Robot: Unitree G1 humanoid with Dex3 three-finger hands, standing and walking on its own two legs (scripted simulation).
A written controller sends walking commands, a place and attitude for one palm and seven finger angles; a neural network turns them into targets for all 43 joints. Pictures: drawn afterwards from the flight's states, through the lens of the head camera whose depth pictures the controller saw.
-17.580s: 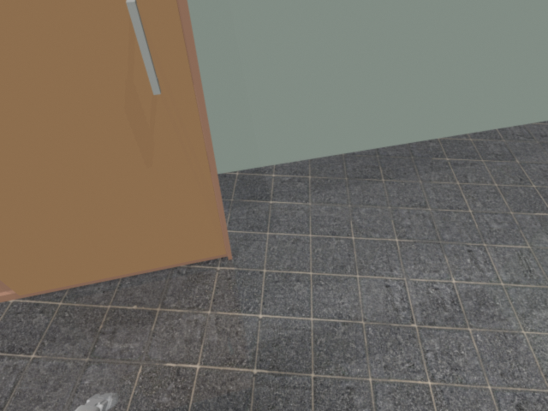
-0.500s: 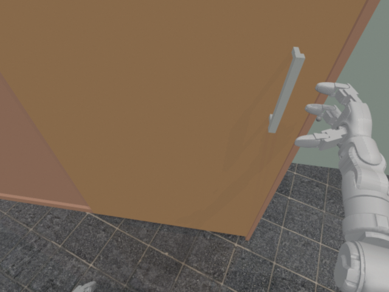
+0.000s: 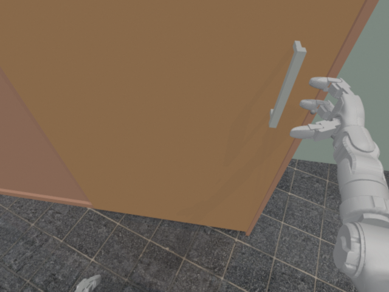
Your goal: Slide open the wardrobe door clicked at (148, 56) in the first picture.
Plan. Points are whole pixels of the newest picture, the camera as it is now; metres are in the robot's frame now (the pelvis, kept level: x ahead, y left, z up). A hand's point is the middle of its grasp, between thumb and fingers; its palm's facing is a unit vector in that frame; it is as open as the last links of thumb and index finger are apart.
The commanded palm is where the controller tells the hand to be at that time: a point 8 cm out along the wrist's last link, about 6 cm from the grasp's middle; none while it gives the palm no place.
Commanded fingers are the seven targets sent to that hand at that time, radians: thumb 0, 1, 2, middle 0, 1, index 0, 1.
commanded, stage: move the hooked fingers beside the handle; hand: right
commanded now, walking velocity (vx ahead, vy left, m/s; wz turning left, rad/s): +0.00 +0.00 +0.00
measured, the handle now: (283, 88) +0.52 -0.13 +0.17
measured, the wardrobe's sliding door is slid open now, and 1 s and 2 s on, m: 0.00 0.00 0.00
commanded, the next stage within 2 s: feel for the door with the fingertips in 0.12 s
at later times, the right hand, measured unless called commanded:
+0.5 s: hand (305, 114) +0.44 -0.16 +0.17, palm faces +0.02 +1.00 +0.01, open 14.0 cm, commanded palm +0.42 -0.21 +0.17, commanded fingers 0.00 0.50 -0.30 0.30 1.20 0.30 1.20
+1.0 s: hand (303, 104) +0.47 -0.16 +0.17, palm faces +0.04 +1.00 +0.01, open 14.0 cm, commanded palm +0.44 -0.21 +0.17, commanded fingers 0.00 0.50 -0.30 0.30 1.20 0.30 1.20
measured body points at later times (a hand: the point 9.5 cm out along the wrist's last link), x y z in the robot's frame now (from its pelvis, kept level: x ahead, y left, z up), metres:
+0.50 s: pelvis +0.00 +0.00 +0.00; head +0.01 +0.00 +0.45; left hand +0.10 +0.25 -0.10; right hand +0.43 -0.22 +0.17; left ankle +0.00 +0.11 -0.73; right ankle -0.01 -0.11 -0.73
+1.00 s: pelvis +0.00 +0.00 +0.00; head +0.03 +0.00 +0.45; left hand +0.06 +0.26 -0.11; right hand +0.46 -0.22 +0.17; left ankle +0.00 +0.11 -0.73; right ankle -0.01 -0.11 -0.73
